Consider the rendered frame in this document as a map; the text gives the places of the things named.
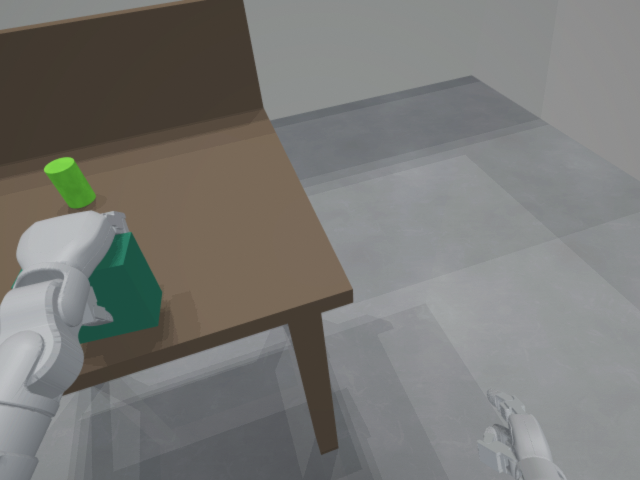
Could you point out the robot right forearm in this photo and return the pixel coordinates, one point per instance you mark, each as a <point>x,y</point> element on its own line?
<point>535,468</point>

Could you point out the sponge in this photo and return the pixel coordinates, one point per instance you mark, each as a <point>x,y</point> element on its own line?
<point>125,286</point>

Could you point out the robot left hand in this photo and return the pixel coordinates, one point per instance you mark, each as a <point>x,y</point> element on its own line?
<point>80,240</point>

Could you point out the robot left forearm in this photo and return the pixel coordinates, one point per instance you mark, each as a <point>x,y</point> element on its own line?
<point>40,358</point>

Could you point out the robot right hand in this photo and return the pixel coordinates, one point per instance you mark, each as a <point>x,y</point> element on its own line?
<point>502,448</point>

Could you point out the table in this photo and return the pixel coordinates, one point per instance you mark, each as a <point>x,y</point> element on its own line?
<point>160,107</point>

